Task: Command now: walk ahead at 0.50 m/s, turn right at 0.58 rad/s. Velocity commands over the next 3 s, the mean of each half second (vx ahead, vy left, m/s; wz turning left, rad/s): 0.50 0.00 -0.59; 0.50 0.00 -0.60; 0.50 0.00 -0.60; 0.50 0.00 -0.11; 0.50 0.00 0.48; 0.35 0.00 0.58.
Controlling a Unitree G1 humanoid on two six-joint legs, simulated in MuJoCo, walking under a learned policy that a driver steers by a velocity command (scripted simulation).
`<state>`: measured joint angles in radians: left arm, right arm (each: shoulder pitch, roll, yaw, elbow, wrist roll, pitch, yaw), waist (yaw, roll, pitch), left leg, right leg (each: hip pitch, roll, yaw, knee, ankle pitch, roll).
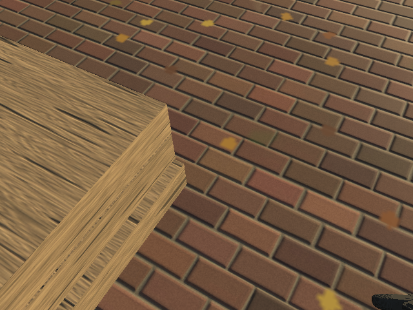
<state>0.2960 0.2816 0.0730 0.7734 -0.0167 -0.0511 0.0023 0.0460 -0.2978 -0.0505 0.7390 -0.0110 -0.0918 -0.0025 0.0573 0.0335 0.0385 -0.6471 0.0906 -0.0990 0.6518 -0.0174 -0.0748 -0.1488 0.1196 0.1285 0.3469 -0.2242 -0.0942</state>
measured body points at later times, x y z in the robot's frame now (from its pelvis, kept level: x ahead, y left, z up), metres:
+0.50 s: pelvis +0.27 +0.02 +0.00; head +0.30 +0.01 +0.45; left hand +0.54 +0.21 -0.09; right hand +0.20 -0.27 -0.12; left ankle +0.24 +0.15 -0.75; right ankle +0.38 -0.18 -0.68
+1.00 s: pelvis +0.52 -0.14 +0.00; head +0.53 -0.17 +0.45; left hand +0.73 +0.07 -0.10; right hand +0.55 -0.47 -0.09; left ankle +0.77 -0.08 -0.69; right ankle +0.44 -0.18 -0.75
